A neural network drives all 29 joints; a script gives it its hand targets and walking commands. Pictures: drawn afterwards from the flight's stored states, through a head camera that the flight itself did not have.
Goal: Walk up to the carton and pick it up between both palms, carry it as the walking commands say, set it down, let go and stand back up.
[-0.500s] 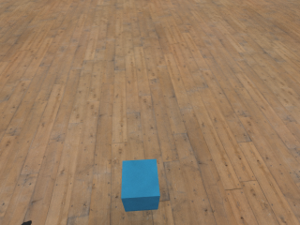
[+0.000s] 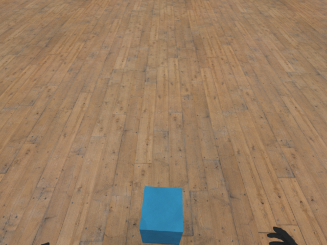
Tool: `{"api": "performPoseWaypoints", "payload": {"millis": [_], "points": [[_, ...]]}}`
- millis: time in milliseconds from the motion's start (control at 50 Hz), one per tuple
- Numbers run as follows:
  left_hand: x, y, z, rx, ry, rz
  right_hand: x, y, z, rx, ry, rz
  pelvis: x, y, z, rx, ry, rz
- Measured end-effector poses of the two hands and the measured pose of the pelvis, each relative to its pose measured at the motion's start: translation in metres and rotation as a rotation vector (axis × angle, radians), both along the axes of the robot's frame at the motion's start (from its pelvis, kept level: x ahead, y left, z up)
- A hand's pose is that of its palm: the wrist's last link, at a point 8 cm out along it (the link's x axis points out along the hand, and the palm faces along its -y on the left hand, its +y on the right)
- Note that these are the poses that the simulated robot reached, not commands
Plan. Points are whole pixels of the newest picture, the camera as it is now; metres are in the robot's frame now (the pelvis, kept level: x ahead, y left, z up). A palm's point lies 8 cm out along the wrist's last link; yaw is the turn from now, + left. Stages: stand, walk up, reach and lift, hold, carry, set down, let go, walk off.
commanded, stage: walk up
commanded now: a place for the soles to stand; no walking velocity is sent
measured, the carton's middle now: (162, 216) +0.42 +0.00 -0.65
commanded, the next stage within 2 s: reach and lift in 1.14 s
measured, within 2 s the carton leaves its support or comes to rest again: neither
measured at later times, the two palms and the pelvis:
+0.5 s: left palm out of the picture +0.11 +0.34 -0.09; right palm out of the picture +0.10 -0.29 -0.09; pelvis +0.00 +0.02 +0.01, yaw -1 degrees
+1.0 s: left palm out of the picture +0.11 +0.35 -0.09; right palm out of the picture +0.11 -0.29 -0.09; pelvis +0.01 +0.02 +0.01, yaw +0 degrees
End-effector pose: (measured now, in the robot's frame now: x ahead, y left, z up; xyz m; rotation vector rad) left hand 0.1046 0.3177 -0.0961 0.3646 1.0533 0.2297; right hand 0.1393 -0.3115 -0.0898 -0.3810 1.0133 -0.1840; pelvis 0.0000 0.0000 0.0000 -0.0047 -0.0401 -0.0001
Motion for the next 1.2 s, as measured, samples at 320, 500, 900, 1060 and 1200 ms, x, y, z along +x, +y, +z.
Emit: {"api": "performPoseWaypoints", "payload": {"millis": [320,500,900,1060,1200], "points": [[0.006,0.019,0.004,0.008,0.047,-0.001,-0.013,0.014,0.001,0.005,0.062,-0.046,0.004,0.015,0.008,-0.003,-0.002,-0.009],[0.002,0.024,0.002,0.004,0.069,-0.011,-0.041,0.017,-0.004,0.003,0.118,-0.076,0.002,0.022,0.009,-0.002,-0.001,-0.010],[0.000,0.029,0.005,0.023,0.065,-0.003,-0.032,0.017,-0.004,0.004,0.114,-0.059,0.010,0.022,0.009,-0.001,0.005,0.000],[0.005,0.028,0.006,0.025,0.057,0.003,-0.021,0.018,-0.004,0.005,0.101,-0.050,0.014,0.021,0.008,-0.001,0.005,0.005],[0.029,0.018,0.011,-0.005,-0.018,-0.002,0.003,0.024,0.003,0.027,0.029,-0.021,0.010,0.021,0.003,-0.002,0.022,-0.015]]}}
